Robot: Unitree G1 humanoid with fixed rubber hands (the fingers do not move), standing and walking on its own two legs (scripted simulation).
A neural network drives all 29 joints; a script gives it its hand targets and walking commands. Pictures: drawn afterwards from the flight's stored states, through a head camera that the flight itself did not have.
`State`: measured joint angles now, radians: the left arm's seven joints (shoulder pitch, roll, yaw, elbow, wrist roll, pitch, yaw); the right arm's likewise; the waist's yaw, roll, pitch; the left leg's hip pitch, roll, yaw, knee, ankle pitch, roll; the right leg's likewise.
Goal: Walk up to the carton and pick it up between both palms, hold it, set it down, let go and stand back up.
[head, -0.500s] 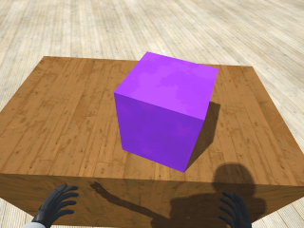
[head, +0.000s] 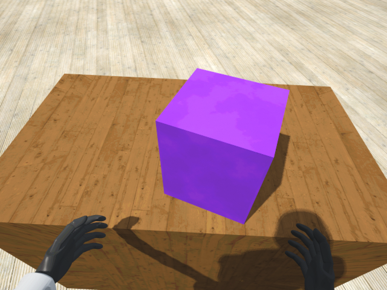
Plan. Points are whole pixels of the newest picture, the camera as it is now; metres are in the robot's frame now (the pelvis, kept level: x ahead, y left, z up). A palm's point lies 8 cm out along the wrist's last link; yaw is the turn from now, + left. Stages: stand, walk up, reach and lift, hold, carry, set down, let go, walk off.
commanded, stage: reach and lift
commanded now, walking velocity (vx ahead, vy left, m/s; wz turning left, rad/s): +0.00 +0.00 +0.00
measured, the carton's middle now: (220, 147) +0.42 -0.04 +0.07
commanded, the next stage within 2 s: none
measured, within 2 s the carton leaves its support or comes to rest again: neither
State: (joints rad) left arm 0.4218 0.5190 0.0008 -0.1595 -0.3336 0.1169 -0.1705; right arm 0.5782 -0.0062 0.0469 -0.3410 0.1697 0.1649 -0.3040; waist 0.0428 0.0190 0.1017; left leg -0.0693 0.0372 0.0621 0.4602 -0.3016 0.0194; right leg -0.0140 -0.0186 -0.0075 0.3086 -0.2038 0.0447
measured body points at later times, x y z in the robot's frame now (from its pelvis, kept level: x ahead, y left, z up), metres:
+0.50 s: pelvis -0.01 -0.01 +0.00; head +0.00 +0.01 +0.45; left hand +0.26 +0.23 +0.08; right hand +0.22 -0.20 +0.07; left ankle -0.03 +0.09 -0.74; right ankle -0.02 -0.16 -0.74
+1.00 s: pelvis -0.02 -0.01 +0.00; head -0.01 +0.02 +0.45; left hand +0.34 +0.22 +0.12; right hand +0.26 -0.21 +0.11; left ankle -0.02 +0.10 -0.74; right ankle -0.02 -0.16 -0.74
